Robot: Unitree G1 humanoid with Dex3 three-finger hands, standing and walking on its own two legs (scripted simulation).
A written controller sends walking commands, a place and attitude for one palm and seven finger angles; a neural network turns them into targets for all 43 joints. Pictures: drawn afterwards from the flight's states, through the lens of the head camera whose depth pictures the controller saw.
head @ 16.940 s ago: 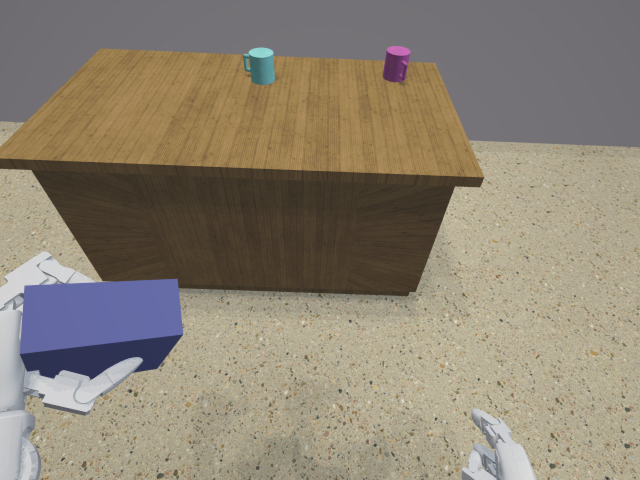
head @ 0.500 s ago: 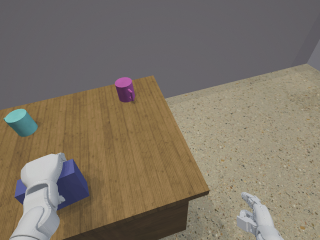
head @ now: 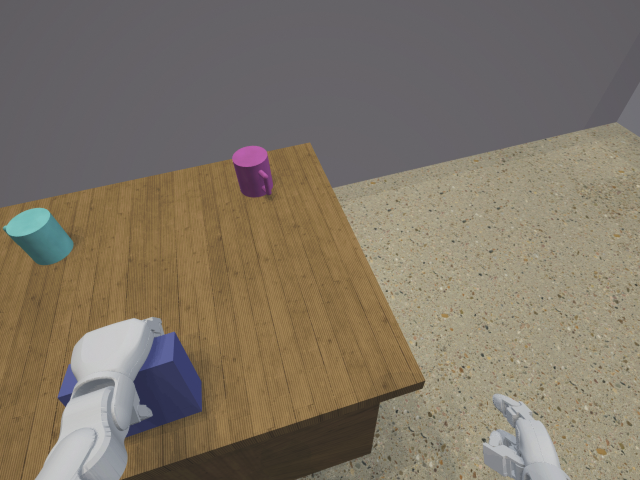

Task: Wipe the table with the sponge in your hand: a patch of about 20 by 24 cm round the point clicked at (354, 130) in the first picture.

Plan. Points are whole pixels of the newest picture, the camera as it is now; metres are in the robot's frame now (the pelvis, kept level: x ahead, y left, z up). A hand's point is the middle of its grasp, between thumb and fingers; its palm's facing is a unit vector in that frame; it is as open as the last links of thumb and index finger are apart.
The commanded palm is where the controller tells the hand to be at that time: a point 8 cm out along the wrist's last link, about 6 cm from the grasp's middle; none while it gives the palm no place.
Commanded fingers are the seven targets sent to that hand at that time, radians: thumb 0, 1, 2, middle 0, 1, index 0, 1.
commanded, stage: move the sponge above the wiping area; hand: left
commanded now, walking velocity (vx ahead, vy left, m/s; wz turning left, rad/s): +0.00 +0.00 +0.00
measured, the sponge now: (143, 396) +0.21 +0.29 -0.05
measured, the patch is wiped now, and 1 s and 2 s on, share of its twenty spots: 0.00 0.00 0.00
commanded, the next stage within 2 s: lower the sponge onto the table in 1.88 s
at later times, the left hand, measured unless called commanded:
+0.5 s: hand (160, 365) +0.24 +0.25 +0.01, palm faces -0.14 -0.09 -0.99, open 9.3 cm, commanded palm +0.23 +0.27 +0.08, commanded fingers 0.00 0.10 1.30 -1.20 -1.60 -1.20 -1.60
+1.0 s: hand (132, 346) +0.25 +0.28 +0.04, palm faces +0.00 +0.00 -1.00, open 9.3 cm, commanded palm +0.22 +0.28 +0.08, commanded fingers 0.00 0.10 1.30 -1.20 -1.60 -1.20 -1.60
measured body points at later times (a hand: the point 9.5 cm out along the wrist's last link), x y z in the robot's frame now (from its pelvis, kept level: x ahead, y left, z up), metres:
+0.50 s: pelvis +0.00 -0.01 +0.00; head +0.01 -0.04 +0.45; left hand +0.24 +0.25 +0.06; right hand +0.22 -0.23 -0.10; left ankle +0.01 +0.11 -0.74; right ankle -0.04 -0.10 -0.74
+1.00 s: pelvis +0.00 -0.01 +0.00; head +0.01 -0.04 +0.45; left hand +0.24 +0.27 +0.09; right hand +0.21 -0.25 -0.10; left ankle +0.01 +0.11 -0.74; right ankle -0.04 -0.10 -0.74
